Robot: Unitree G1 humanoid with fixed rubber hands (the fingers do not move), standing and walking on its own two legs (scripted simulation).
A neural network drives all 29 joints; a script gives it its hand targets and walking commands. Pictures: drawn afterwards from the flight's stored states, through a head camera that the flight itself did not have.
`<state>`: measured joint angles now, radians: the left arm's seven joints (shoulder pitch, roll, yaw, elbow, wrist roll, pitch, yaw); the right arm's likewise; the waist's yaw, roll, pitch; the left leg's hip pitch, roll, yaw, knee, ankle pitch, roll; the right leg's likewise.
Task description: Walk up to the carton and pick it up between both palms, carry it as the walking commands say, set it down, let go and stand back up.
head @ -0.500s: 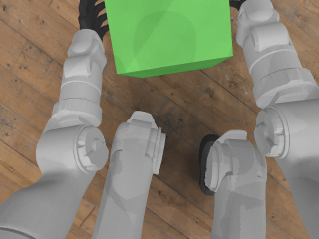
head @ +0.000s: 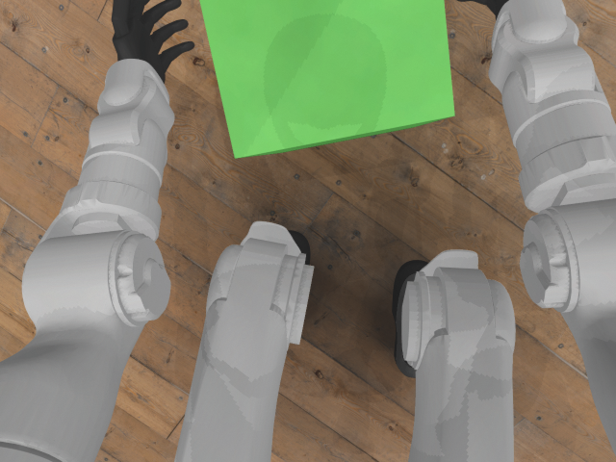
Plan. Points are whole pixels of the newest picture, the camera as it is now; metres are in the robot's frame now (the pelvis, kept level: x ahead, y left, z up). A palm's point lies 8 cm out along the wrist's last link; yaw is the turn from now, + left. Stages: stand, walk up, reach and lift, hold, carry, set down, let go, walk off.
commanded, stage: set down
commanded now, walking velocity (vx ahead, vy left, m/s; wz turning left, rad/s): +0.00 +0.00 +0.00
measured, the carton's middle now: (329, 56) +0.51 +0.07 -0.26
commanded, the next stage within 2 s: let go in 1.30 s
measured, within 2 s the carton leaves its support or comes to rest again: neither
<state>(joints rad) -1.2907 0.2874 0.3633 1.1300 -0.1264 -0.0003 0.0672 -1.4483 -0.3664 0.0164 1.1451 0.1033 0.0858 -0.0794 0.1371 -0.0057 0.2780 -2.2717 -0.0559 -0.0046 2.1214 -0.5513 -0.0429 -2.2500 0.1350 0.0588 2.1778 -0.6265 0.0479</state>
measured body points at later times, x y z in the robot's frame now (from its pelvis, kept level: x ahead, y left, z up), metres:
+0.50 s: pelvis +0.00 +0.00 +0.07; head +0.34 +0.02 +0.37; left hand +0.49 +0.28 -0.05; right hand +0.59 -0.10 -0.05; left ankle +0.12 +0.12 -0.35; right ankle +0.09 -0.12 -0.35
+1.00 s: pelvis +0.02 +0.01 +0.21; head +0.33 +0.02 +0.54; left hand +0.49 +0.28 +0.11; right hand +0.59 -0.11 +0.10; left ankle +0.11 +0.12 -0.35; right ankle +0.09 -0.12 -0.35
